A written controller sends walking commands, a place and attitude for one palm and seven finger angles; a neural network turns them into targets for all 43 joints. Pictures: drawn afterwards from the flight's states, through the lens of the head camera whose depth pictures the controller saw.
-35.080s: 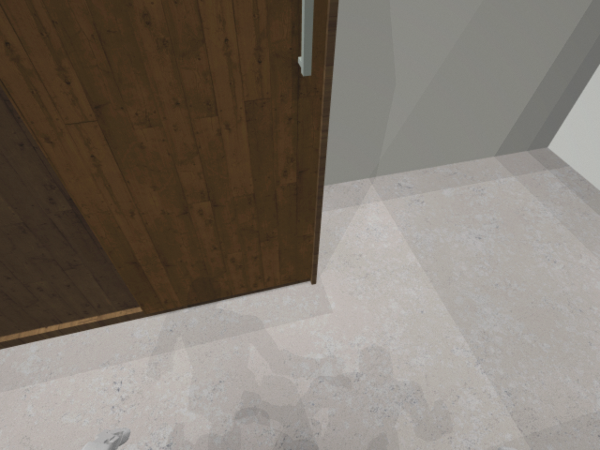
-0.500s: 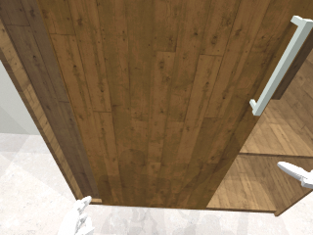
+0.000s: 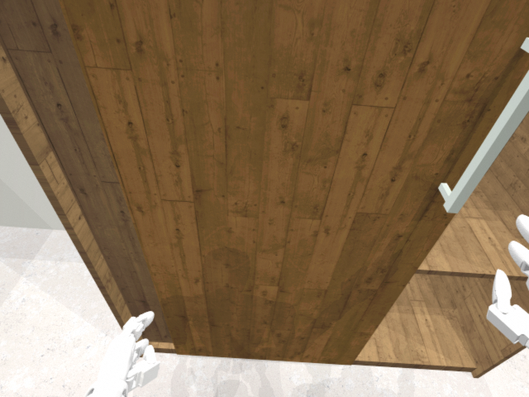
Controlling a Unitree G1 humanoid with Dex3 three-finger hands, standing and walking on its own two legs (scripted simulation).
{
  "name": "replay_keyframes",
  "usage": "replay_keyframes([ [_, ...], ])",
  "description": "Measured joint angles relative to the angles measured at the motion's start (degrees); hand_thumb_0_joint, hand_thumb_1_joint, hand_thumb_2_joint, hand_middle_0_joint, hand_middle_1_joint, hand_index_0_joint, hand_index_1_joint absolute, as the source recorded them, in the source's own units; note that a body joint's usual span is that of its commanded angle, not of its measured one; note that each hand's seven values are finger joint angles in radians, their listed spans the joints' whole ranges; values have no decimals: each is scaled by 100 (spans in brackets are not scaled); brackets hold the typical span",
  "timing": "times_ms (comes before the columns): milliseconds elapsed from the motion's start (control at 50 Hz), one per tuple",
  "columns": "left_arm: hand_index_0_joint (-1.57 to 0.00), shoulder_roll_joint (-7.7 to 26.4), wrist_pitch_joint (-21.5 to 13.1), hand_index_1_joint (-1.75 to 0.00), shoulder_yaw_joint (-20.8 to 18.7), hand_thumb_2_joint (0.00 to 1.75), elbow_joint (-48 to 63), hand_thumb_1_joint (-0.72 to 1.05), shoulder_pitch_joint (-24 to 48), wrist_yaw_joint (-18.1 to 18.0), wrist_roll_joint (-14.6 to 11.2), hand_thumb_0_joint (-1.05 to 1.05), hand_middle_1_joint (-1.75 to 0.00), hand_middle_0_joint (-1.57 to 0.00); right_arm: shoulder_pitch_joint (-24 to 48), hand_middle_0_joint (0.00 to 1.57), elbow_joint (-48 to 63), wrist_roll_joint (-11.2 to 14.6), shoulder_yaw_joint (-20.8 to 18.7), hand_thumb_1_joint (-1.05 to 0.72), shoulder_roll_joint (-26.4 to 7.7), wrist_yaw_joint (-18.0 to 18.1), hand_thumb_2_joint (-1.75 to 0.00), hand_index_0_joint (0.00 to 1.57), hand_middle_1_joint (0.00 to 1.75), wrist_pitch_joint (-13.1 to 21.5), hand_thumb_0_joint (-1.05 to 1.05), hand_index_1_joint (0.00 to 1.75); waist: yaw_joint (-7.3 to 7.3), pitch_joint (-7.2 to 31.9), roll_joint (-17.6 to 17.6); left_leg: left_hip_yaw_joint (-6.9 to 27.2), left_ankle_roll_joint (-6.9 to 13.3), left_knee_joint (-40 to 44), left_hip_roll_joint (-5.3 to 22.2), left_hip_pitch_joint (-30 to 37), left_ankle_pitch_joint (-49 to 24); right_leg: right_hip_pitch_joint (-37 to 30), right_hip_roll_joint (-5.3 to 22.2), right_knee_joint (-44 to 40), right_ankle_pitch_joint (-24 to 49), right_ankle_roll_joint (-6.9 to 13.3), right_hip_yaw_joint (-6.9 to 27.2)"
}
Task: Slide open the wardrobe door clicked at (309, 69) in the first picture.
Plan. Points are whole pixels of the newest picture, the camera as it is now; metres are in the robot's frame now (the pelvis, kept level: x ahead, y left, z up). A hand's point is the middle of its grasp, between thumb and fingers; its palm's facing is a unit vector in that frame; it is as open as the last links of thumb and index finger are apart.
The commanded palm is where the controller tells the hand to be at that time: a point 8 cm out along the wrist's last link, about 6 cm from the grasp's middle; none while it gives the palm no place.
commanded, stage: draw the hand back to the body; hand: right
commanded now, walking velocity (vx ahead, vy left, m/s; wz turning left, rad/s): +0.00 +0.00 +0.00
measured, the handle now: (486, 137) +0.39 -0.31 +0.25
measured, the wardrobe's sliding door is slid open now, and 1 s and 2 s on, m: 0.47 0.47 0.47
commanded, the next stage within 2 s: step back with the hand held close in 0.26 s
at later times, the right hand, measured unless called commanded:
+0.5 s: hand (520, 306) +0.18 -0.27 +0.17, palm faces +0.45 +0.79 -0.41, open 7.4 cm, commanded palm +0.12 -0.30 +0.17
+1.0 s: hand out of the picture +0.11 -0.34 +0.15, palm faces +0.46 +0.75 -0.48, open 7.4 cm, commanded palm +0.05 -0.36 +0.17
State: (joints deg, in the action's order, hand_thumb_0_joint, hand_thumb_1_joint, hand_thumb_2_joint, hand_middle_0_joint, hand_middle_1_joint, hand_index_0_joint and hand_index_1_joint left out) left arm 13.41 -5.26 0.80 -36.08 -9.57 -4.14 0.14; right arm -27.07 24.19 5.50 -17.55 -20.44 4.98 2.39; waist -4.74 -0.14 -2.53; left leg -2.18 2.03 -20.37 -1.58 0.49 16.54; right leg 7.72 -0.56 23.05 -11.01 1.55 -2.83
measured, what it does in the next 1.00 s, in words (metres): shifts its weight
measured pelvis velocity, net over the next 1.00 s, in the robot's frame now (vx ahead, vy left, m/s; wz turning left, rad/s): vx -0.08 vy -0.06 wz -0.04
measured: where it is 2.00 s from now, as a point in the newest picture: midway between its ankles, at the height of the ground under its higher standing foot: outside the picture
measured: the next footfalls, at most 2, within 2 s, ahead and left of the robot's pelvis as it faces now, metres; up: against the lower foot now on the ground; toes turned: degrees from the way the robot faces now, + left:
right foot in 1.42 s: -0.01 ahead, -0.13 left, +0.00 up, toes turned -2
left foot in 1.76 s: -0.36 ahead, +0.00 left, +0.00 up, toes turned +8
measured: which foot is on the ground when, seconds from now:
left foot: down 0.00-1.00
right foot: down 0.00-1.00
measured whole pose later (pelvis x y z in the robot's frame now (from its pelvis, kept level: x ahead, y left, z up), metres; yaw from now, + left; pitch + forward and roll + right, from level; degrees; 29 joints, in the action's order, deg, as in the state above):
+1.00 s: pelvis -0.08 -0.06 -0.01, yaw -2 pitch +1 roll +2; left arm 12.8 -2.5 0.6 -31.3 -11.9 -4.4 -0.8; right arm -29.6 27.3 2.3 -25.4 -24.3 6.8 10.3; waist -1.5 0.0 -1.1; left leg 1.7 -0.4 -28.4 -1.5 -12.4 18.2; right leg 24.0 -3.1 27.2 -5.1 6.1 -2.8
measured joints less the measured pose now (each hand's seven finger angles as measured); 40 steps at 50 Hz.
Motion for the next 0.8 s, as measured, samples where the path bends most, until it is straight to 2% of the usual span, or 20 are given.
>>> replay_keyframes([
  [160,-20,-89,84,-30,86,89,-8,91,-1,8,20,1,-30,-21,117,21,41,2,-76,-86,-25,45,-88,21,32,-45,1,32,-27,6,-29,-29,10,54,-5,70,-20,-49,-1,-26,15,-12,31],
  [400,-20,-67,150,-30,75,89,-102,91,-135,-14,23,1,-30,-21,114,21,-118,15,-58,-89,-29,16,-89,21,31,-45,1,30,30,-71,-19,-32,17,147,-36,97,-132,-66,28,-91,112,-14,37],
  [520,-20,18,453,-30,55,89,76,91,-28,-12,-22,1,-30,-21,184,21,-122,-102,-441,-89,-247,98,-89,21,31,286,1,30,195,-44,-38,-76,-37,140,-129,-320,-270,482,126,188,105,12,87],
  [620,-20,85,652,-30,-38,89,334,91,28,-25,-71,1,-30,-21,-194,21,119,-121,-324,-89,-195,114,-89,20,31,303,1,30,310,-46,0,52,-140,-23,-68,-710,-330,748,93,169,213,117,-60],
  [700,-20,80,703,-30,-83,89,461,91,-2,-77,-89,1,-30,-20,-452,21,288,-120,-217,-89,-306,95,-89,21,31,342,1,30,378,-50,64,105,-213,-156,1,-921,-358,893,37,181,286,208,-130],
  [800,-20,4,632,-30,-67,89,545,91,-102,-109,-92,1,-30,-20,-461,22,407,-144,-466,-88,-567,139,-89,21,31,516,1,30,386,-92,182,98,-286,-333,76,-1124,-392,1055,-33,246,375,318,-143],
])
